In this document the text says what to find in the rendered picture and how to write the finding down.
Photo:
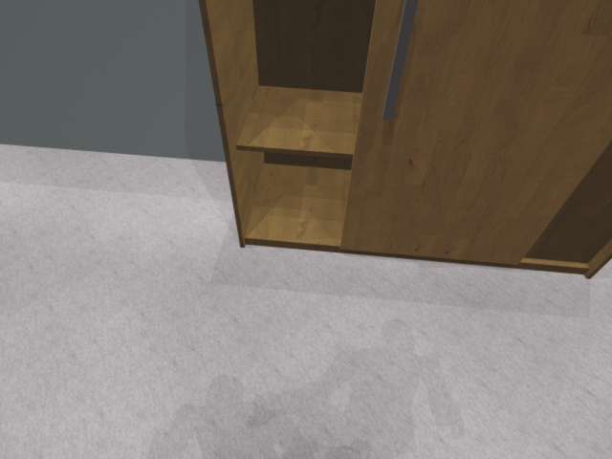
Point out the wardrobe door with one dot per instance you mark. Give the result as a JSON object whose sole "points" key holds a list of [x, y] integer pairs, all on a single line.
{"points": [[503, 108], [583, 225]]}

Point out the handle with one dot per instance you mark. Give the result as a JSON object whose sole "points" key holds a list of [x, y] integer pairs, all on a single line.
{"points": [[407, 19]]}

